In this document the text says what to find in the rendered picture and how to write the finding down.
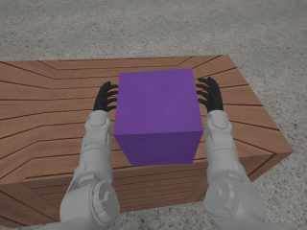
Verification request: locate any right robot hand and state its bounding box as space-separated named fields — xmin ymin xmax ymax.
xmin=196 ymin=77 xmax=224 ymax=114

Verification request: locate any left robot forearm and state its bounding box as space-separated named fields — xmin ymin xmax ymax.
xmin=59 ymin=110 xmax=113 ymax=219

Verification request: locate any right robot forearm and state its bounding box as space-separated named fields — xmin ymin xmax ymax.
xmin=203 ymin=109 xmax=257 ymax=193

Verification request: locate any robot right upper arm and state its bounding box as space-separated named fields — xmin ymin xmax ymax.
xmin=203 ymin=177 xmax=295 ymax=230

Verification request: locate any left robot hand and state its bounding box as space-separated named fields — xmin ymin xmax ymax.
xmin=93 ymin=81 xmax=118 ymax=112

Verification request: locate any robot left upper arm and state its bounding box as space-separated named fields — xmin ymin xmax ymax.
xmin=36 ymin=180 xmax=121 ymax=230

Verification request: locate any carton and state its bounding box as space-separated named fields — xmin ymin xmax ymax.
xmin=113 ymin=68 xmax=203 ymax=166

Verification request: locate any pedestal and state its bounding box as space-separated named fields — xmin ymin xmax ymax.
xmin=0 ymin=55 xmax=294 ymax=229

